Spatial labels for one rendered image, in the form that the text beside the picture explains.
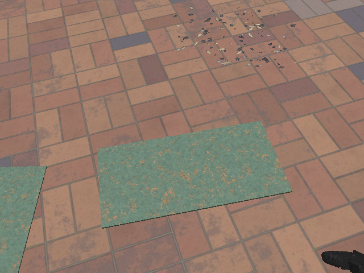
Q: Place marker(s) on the right robot hand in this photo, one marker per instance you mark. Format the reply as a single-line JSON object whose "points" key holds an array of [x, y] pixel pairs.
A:
{"points": [[353, 261]]}

